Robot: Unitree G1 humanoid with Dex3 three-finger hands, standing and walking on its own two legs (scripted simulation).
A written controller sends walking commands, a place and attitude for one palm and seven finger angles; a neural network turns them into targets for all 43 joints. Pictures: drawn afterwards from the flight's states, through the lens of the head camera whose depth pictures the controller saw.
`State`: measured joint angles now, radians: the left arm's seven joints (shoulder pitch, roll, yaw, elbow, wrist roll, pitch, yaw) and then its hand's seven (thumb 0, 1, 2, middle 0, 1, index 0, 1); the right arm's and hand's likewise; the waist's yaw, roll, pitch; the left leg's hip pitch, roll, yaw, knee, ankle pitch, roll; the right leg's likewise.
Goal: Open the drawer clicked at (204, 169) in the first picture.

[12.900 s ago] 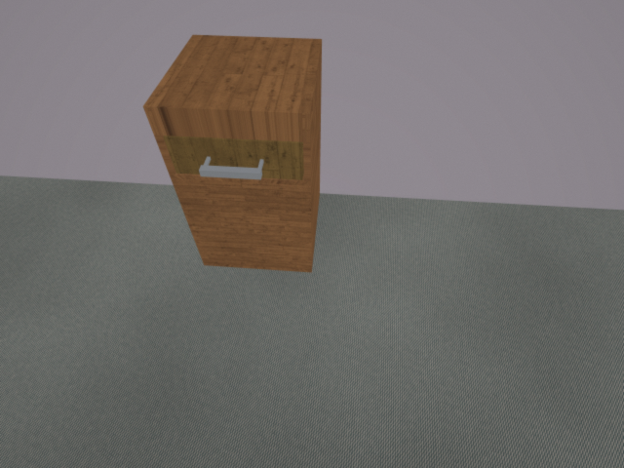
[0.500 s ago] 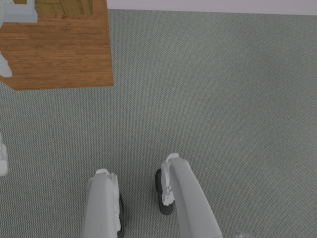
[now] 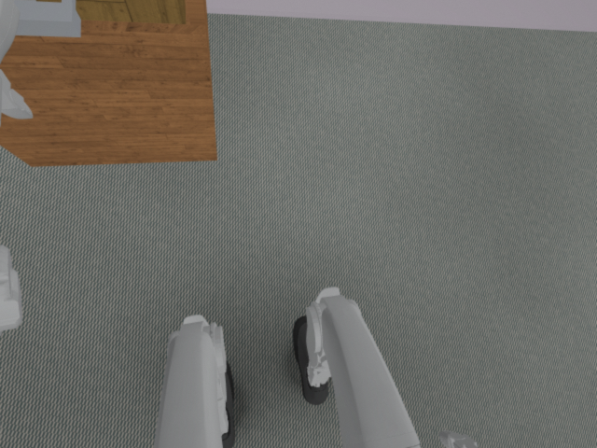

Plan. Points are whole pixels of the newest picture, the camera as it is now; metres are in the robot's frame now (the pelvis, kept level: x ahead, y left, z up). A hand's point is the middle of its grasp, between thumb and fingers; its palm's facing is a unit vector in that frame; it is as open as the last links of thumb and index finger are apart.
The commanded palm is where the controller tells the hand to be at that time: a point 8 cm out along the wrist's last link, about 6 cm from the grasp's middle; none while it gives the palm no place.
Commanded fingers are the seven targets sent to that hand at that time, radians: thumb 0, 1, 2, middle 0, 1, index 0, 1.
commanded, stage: close the thumb around the handle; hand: left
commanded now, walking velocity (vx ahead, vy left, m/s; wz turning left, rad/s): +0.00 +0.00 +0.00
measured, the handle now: out of the picture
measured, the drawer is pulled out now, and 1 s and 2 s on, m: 0.00 0.04 0.14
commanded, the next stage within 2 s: pull the drawer open in 0.46 s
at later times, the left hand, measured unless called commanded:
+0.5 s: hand out of the picture +0.58 +0.29 -0.01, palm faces -0.05 +0.00 -1.00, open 5.5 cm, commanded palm +0.58 +0.24 +0.03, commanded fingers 0.00 0.90 0.90 -0.40 -1.35 -0.40 -1.35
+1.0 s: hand out of the picture +0.54 +0.29 -0.01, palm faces -0.07 -0.04 -1.00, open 5.5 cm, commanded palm +0.53 +0.26 +0.03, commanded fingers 0.00 0.90 0.90 -0.40 -1.35 -0.40 -1.35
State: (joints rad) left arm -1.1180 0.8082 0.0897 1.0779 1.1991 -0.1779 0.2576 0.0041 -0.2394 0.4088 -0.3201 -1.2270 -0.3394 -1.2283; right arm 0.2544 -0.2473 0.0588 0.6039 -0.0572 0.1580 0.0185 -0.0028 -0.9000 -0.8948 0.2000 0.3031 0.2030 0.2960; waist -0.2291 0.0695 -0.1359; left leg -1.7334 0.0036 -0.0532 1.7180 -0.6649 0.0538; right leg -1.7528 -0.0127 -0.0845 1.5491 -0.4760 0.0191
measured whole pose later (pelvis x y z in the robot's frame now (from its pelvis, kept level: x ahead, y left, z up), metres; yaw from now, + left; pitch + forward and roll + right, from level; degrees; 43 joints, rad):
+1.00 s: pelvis +0.02 +0.00 +0.02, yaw +0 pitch +38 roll -6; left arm -0.88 0.72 0.12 0.94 1.14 -0.26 0.29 0.01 0.73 0.80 -0.35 -1.35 -0.41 -1.35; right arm 0.25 -0.25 0.03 0.61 -0.06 0.17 0.02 0.00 -0.90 -0.89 0.20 0.30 0.20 0.30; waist -0.15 0.07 -0.17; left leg -1.63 0.01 -0.03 1.66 -0.69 0.06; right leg -1.67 0.00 -0.06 1.51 -0.50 0.02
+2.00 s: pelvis +0.02 -0.01 +0.03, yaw +2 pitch +34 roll -3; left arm -0.55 0.56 0.13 0.83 1.14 -0.31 0.50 0.01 0.73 0.85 -0.32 -1.35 -0.41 -1.35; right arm 0.17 -0.27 -0.03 0.66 -0.06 0.14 0.02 0.00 -0.90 -0.90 0.20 0.30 0.20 0.30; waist -0.05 0.05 -0.20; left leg -1.51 0.00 0.00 1.60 -0.68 0.04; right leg -1.58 -0.01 -0.02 1.50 -0.51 0.01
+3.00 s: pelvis +0.02 -0.02 +0.04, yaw +3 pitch +32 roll -1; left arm -0.24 0.50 0.16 0.62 1.13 -0.33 0.56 0.02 0.73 0.85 -0.31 -1.35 -0.42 -1.35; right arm 0.12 -0.26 -0.05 0.65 -0.06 0.13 0.01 0.00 -0.90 -0.90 0.20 0.30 0.20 0.30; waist -0.01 0.03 -0.21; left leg -1.45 0.00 0.01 1.58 -0.68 0.03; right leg -1.54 0.00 -0.01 1.51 -0.52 0.00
